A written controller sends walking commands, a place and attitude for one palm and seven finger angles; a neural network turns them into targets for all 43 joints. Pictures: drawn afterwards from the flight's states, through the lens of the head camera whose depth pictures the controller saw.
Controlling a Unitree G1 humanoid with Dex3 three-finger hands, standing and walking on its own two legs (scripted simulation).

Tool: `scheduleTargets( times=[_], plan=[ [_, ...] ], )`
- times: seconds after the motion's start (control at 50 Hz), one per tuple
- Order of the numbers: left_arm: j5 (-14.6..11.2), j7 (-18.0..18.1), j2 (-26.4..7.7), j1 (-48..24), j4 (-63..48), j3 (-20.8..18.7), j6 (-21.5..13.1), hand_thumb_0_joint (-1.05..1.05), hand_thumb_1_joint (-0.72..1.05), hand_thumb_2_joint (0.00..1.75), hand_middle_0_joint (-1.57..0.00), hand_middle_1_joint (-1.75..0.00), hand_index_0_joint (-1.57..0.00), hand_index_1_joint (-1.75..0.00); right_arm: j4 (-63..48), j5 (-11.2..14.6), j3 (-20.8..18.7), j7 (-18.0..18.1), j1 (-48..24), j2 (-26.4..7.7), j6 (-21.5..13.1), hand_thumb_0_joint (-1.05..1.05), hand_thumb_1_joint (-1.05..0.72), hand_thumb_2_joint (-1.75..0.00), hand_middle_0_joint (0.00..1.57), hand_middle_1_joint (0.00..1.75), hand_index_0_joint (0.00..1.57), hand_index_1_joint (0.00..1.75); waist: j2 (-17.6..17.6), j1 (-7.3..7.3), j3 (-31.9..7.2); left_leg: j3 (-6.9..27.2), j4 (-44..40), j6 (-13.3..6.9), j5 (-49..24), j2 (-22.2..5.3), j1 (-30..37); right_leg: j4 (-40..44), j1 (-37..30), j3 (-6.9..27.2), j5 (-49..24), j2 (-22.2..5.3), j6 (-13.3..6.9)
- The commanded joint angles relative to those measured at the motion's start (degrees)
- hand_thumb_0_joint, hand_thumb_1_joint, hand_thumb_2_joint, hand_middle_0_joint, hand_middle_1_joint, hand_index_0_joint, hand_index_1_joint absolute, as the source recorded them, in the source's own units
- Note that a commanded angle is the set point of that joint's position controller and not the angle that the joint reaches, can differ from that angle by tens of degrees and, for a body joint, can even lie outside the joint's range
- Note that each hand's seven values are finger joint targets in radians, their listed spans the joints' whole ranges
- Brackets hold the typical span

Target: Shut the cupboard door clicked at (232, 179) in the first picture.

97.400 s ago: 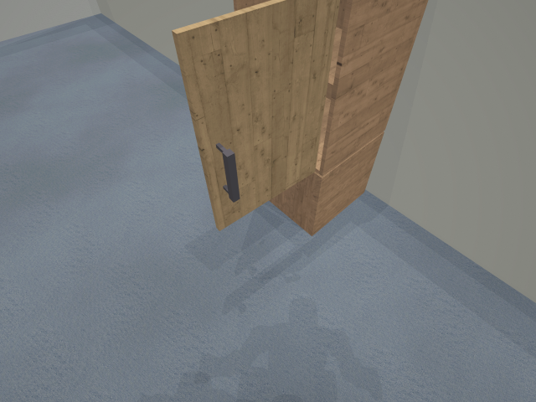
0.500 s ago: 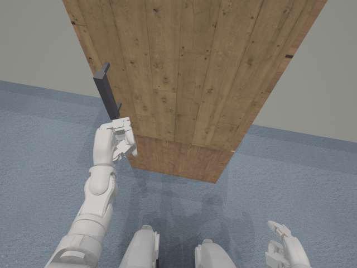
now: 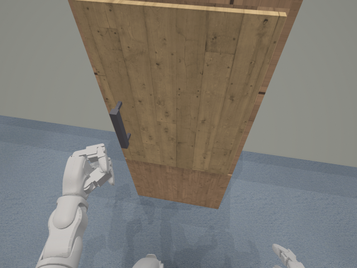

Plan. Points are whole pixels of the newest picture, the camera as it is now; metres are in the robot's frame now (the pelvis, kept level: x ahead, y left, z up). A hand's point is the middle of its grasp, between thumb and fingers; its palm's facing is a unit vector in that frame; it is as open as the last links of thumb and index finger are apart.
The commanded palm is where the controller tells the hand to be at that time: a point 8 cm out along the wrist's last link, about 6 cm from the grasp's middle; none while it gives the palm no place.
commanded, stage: draw the hand back to the body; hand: left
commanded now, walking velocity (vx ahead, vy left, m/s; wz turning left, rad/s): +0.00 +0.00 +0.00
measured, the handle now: (122, 125) +0.52 +0.20 -0.04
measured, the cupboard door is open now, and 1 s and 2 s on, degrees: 0 0 0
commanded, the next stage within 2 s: step back with the hand held close in 1.10 s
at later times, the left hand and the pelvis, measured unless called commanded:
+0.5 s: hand (22, 176) +0.24 +0.26 +0.17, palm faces +0.33 -0.89 -0.33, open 4.4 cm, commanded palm +0.19 +0.30 +0.19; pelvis +0.03 +0.03 +0.05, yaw +1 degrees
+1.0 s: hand out of the picture +0.21 +0.28 +0.20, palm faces +0.45 -0.81 -0.39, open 7.3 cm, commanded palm +0.16 +0.31 +0.24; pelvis +0.02 +0.01 +0.06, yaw +1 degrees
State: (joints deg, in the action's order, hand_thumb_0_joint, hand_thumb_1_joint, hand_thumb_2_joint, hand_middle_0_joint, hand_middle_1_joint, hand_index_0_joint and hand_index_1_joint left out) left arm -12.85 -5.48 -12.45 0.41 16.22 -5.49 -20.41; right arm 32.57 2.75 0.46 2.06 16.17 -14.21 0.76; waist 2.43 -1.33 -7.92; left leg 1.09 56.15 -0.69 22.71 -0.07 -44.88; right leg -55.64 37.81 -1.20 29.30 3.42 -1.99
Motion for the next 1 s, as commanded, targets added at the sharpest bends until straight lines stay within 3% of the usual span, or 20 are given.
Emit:
scheduleTargets(
  times=[0.0, 0.02, 0.04, 0.06, 0.12, 0.28, 0.34, 0.38, 0.48, 0.5, 0.62, 0.68, 0.7, 0.74, 0.78, 0.86, 0.92, 0.98],
  plan=[
    [-1.67, -0.44, -10.43, -8.15, -19.53, -6.41, -3.44, 0.0, 0.9, 0.9, -1.16, -1.35, -1.16, -1.35, -10.0, 0.5, -1.69, 0.89, -6.41, -5.72, -4.34, 0.0, -0.9, -0.9, 0.2, 0.3, 0.2, 0.3, 0.52, 1.84, -12.33, -0.21, -9.89, -1.66, -6.85, 0.54, 15.58, 12.87, -6.8, 2.4, -13.03, -1.65, 1.37],
    [6.17, 4.1, -15.42, -6.37, -19.46, -3.96, 1.1, 0.0, 0.9, 0.9, -1.13, -1.32, -1.13, -1.32, -10.25, 0.86, -1.89, 1.95, -7.91, -4.95, -2.08, 0.0, -0.9, -0.9, 0.2, 0.3, 0.2, 0.3, 1.3, 2.44, -12.95, 0.06, -12.92, -1.57, -6.29, 0.65, 19.27, 17.2, -8.33, 5.54, -12.31, -3.72, 1.0],
    [6.55, 6.33, -12.34, -6.22, -23.59, -2.36, 3.75, 0.0, 0.9, 0.9, -1.11, -1.29, -1.11, -1.29, -11.81, 0.9, -1.48, 2.6, -8.32, -4.29, -1.52, 0.0, -0.9, -0.9, 0.2, 0.3, 0.2, 0.3, 1.67, 1.31, -10.6, -0.12, -14.23, -1.82, -6.69, 0.42, 20.99, 18.73, -8.34, 4.68, -12.27, -3.76, 1.1],
    [6.67, 7.5, -11.83, -3.91, -25.37, -2.15, 5.53, 0.0, 0.9, 0.9, -1.08, -1.26, -1.08, -1.26, -12.17, 0.84, -1.36, 2.94, -8.18, -4.51, -1.64, 0.0, -0.9, -0.9, 0.2, 0.3, 0.2, 0.3, 0.86, 1.26, -9.0, 0.39, -15.16, -1.84, -6.41, 0.26, 21.55, 19.25, -8.3, 3.72, -11.89, -3.6, 1.09],
    [7.72, 10.08, -12.45, -0.44, -27.55, -2.56, 9.31, 0.0, 0.9, 0.9, -1.0, -1.17, -1.0, -1.17, -11.76, 0.68, -0.66, 3.86, -9.6, -4.42, -1.25, 0.0, -0.9, -0.9, 0.2, 0.3, 0.2, 0.3, -0.29, 1.28, -4.86, 0.26, -18.16, -2.08, -6.81, 0.08, 24.16, 22.41, -10.78, 3.06, -12.6, -3.59, 1.21],
    [8.19, 11.89, -13.98, 8.31, -35.35, -6.06, 14.24, 0.0, 0.9, 0.9, -0.78, -0.93, -0.78, -0.93, -11.01, 0.13, 0.41, 4.0, -11.36, -4.46, -2.71, 0.0, -0.9, -0.9, 0.2, 0.3, 0.2, 0.3, -0.02, 2.57, -1.94, 1.59, -25.95, -1.54, -13.6, -0.81, 34.21, 27.19, -18.6, 0.29, -19.24, -2.95, 0.69],
    [8.34, 12.08, -13.79, 9.73, -40.31, -6.97, 15.0, 0.0, 0.9, 0.9, -0.69, -0.84, -0.69, -0.84, -10.65, -0.11, 0.84, 3.54, -11.9, -3.96, -3.61, 0.0, -0.9, -0.9, 0.2, 0.3, 0.2, 0.3, 1.37, 2.72, -1.39, 1.79, -27.81, -1.2, -16.97, -1.02, 37.25, 28.63, -20.9, -0.1, -21.92, -3.03, 0.67],
    [8.34, 12.21, -15.44, 11.43, -42.05, -9.26, 15.46, 0.0, 0.9, 0.9, -0.64, -0.78, -0.64, -0.78, -10.08, -0.49, 0.92, 3.31, -11.99, -4.25, -4.35, 0.0, -0.9, -0.9, 0.2, 0.3, 0.2, 0.3, 2.58, 3.24, -0.82, 2.28, -29.26, -0.81, -18.36, -1.21, 38.08, 29.78, -22.59, -0.22, -22.42, -3.0, 0.55],
    [8.33, 12.47, -17.39, 14.38, -45.66, -13.65, 16.06, 0.0, 0.9, 0.9, -0.5, -0.63, -0.5, -0.63, -8.83, -0.97, 0.91, 2.76, -12.88, -4.14, -5.7, 0.0, -0.9, -0.9, 0.2, 0.3, 0.2, 0.3, 2.51, 3.89, 1.18, 2.17, -31.44, -0.53, -20.06, -1.49, 39.47, 32.36, -24.71, -0.26, -23.53, -2.87, 0.72],
    [8.25, 12.45, -16.49, 14.67, -47.06, -13.33, 15.98, 0.0, 0.9, 0.9, -0.47, -0.6, -0.47, -0.6, -8.9, -0.94, 1.13, 2.57, -12.55, -3.79, -5.85, 0.0, -0.9, -0.9, 0.2, 0.3, 0.2, 0.3, 3.11, 3.8, 0.73, 2.33, -31.94, -0.27, -21.01, -1.45, 39.94, 32.04, -25.96, -0.52, -23.75, -3.13, 0.6],
    [8.17, 12.64, -18.85, 18.03, -51.34, -18.28, 15.56, 0.0, 0.9, 0.9, -0.31, -0.42, -0.31, -0.42, -8.03, -1.09, 0.67, 1.98, -13.23, -3.96, -6.98, 0.0, -0.9, -0.9, 0.2, 0.3, 0.2, 0.3, 3.58, 4.53, 1.08, 2.17, -33.26, 0.0, -21.52, -1.7, 40.9, 33.38, -27.53, -0.54, -23.65, -3.05, 0.69],
    [7.82, 12.94, -22.02, 21.11, -51.83, -23.21, 15.13, 0.0, 0.9, 0.9, -0.23, -0.33, -0.23, -0.33, -7.54, -1.17, 0.15, 2.12, -13.58, -4.37, -7.66, 0.0, -0.9, -0.9, 0.2, 0.3, 0.2, 0.3, 2.3, 5.45, 0.85, 1.76, -33.38, -0.25, -22.02, -1.59, 40.4, 34.14, -28.9, -0.43, -24.86, -2.89, 0.7],
    [7.73, 12.9, -21.54, 21.09, -53.38, -23.13, 14.73, 0.0, 0.9, 0.9, -0.2, -0.3, -0.2, -0.3, -7.62, -1.08, 0.2, 2.02, -13.2, -4.05, -7.7, 0.0, -0.9, -0.9, 0.2, 0.3, 0.2, 0.3, 1.83, 5.21, 0.15, 1.67, -33.29, -0.14, -22.98, -1.43, 40.53, 33.64, -29.62, -0.62, -25.43, -3.09, 0.65],
    [7.81, 12.43, -17.59, 21.82, -49.16, -19.99, 15.14, 0.0, 0.9, 0.9, -0.2, -0.3, -0.2, -0.3, -7.02, -1.03, 0.08, 1.75, -13.09, -4.16, -7.52, 0.0, -0.9, -0.9, 0.2, 0.3, 0.2, 0.3, 0.82, 4.5, 4.29, 1.75, -34.15, 0.03, -20.09, -1.74, 39.77, 34.24, -27.14, -0.87, -22.7, -2.98, 0.93],
    [7.85, 12.13, -16.04, 21.82, -46.74, -18.5, 15.58, 0.0, 0.9, 0.9, -0.2, -0.3, -0.2, -0.3, -6.67, -0.89, -0.36, 1.74, -13.1, -4.74, -7.49, 0.0, -0.9, -0.9, 0.2, 0.3, 0.2, 0.3, 0.88, 4.16, 6.41, 1.4, -34.38, -0.42, -18.45, -1.61, 39.43, 35.42, -26.22, -0.44, -21.78, -3.01, 1.01],
    [7.94, 12.4, -18.02, 19.27, -47.5, -19.47, 15.18, 0.0, 0.9, 0.9, -0.2, -0.3, -0.2, -0.3, -7.01, -1.03, -0.69, 2.15, -13.34, -4.97, -7.32, 0.0, -0.9, -0.9, 0.2, 0.3, 0.2, 0.3, -1.48, 4.48, 4.58, 1.19, -34.74, -1.13, -15.36, -1.16, 39.8, 35.62, -26.93, -0.02, -19.21, -3.38, 1.4],
    [8.15, 12.74, -20.32, 18.35, -51.21, -20.98, 14.24, 0.0, 0.9, 0.9, -0.2, -0.3, -0.2, -0.3, -7.06, -1.23, -0.61, 2.62, -13.78, -4.63, -7.94, 0.0, -0.9, -0.9, 0.2, 0.3, 0.2, 0.3, 0.99, 5.06, 1.07, 0.45, -33.9, -1.5, -16.98, -0.66, 40.9, 35.44, -28.77, 0.5, -20.96, -3.79, 1.27],
    [8.34, 13.21, -22.46, 19.07, -53.65, -22.55, 13.79, 0.0, 0.9, 0.9, -0.2, -0.3, -0.2, -0.3, -6.57, -1.24, -0.43, 2.84, -14.17, -4.5, -8.86, 0.0, -0.9, -0.9, 0.2, 0.3, 0.2, 0.3, 3.44, 5.49, 0.5, 0.04, -33.06, -1.37, -18.71, -0.39, 40.8, 35.84, -29.43, 0.8, -23.06, -3.83, 1.1]
  ],
)
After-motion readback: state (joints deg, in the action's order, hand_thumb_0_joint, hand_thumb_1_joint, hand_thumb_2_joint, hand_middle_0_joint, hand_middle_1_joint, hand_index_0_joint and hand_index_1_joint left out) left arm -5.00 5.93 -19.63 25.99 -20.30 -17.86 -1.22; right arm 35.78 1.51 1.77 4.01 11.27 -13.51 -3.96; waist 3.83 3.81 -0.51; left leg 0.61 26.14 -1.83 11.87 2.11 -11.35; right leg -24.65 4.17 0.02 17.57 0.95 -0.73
